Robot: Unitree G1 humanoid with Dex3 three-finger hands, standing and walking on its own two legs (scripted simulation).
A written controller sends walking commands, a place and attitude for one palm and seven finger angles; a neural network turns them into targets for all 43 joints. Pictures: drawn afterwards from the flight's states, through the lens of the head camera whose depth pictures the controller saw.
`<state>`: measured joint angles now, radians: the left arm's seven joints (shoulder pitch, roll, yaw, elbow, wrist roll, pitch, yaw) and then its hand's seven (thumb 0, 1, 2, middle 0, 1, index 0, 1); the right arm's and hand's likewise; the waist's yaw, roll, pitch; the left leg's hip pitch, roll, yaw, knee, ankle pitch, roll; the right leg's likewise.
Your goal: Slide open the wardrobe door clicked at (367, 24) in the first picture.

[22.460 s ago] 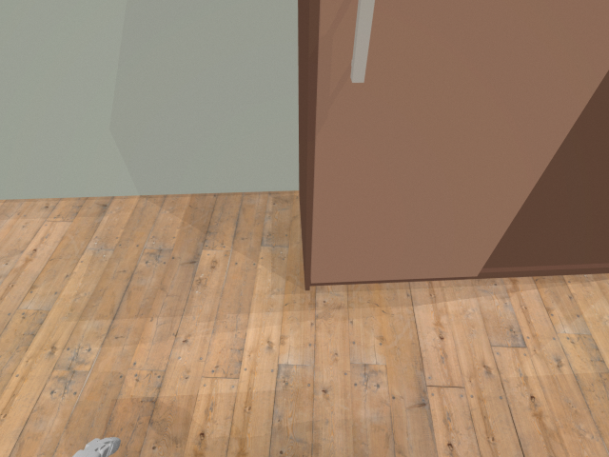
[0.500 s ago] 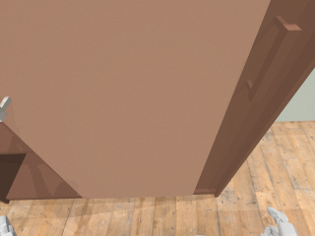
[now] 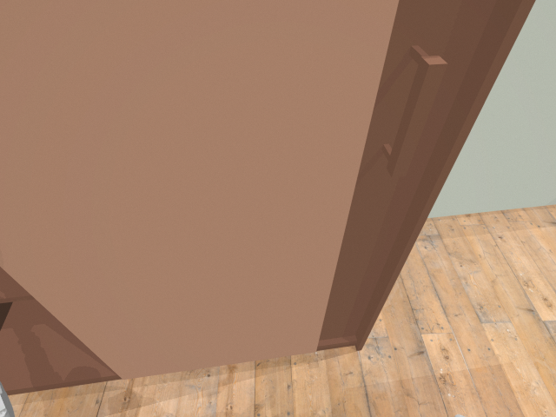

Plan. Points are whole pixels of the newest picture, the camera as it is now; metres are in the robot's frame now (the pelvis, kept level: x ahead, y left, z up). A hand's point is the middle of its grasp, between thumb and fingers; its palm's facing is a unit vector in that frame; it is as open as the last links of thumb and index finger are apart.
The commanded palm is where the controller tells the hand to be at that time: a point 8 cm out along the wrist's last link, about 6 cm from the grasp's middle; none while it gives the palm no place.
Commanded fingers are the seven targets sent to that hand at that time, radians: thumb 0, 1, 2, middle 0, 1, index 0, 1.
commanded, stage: stop walking and hold the door there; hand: left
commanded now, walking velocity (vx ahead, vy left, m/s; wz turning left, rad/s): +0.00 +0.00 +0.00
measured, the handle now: out of the picture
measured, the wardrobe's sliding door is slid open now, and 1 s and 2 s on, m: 0.47 0.44 0.46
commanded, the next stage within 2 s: none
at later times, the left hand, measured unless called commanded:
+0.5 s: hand out of the picture +0.34 +0.44 +0.19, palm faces +0.70 -0.67 -0.24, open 5.9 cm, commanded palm +0.29 +0.45 +0.16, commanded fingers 0.00 0.90 0.90 -0.45 -1.40 -0.45 -1.40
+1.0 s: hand out of the picture +0.33 +0.44 +0.19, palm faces +0.55 -0.81 -0.20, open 6.0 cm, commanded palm +0.29 +0.46 +0.16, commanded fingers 0.00 0.90 0.90 -0.45 -1.40 -0.45 -1.40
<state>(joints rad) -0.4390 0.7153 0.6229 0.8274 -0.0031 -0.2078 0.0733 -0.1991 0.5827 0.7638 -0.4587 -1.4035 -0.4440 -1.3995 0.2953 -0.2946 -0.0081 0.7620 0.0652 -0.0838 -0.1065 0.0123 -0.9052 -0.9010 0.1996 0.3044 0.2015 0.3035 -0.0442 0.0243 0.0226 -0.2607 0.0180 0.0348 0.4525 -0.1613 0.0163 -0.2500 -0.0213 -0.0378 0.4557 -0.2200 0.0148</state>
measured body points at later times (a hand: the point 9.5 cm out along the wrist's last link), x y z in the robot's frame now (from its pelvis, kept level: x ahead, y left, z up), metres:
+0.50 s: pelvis +0.01 +0.03 -0.01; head +0.03 +0.03 +0.44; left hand +0.29 +0.47 +0.21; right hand +0.16 -0.25 -0.11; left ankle +0.04 +0.12 -0.74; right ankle +0.05 -0.13 -0.74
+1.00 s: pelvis +0.00 +0.13 -0.02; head +0.06 +0.14 +0.43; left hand +0.30 +0.48 +0.20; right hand +0.23 -0.10 -0.12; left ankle +0.02 +0.28 -0.74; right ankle +0.01 -0.06 -0.72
